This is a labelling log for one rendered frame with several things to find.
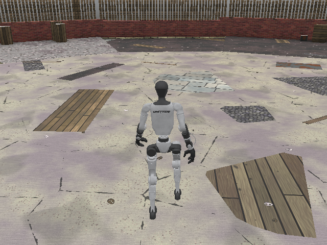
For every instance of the robot left hand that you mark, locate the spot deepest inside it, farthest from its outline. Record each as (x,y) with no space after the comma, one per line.
(142,139)

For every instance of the left robot forearm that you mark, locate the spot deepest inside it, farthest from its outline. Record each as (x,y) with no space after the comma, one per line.
(139,133)

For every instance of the robot right hand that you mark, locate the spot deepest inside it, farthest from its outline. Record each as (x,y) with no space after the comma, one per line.
(192,156)

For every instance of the left robot upper arm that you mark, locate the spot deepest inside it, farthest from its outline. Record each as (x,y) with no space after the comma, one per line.
(144,115)

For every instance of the right robot forearm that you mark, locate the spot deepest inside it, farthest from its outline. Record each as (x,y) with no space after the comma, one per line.
(187,138)

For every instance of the humanoid robot torso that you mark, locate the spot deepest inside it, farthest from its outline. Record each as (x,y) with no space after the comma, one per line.
(162,117)

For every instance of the right robot upper arm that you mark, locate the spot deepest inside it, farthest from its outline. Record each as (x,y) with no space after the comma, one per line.
(180,116)

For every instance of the right robot shin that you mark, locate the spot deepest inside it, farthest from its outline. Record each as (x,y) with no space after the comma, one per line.
(177,176)

